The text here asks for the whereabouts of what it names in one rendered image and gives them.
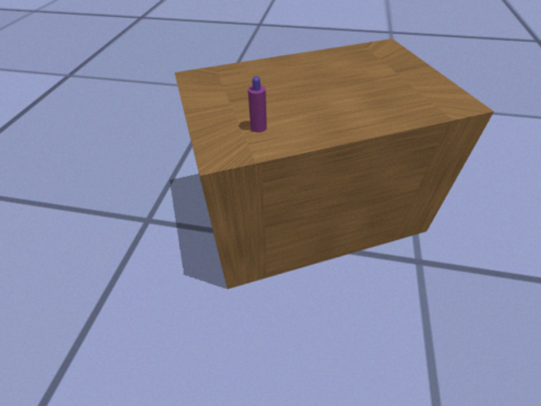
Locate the bottle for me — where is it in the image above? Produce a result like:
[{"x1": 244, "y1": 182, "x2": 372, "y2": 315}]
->
[{"x1": 248, "y1": 76, "x2": 267, "y2": 133}]

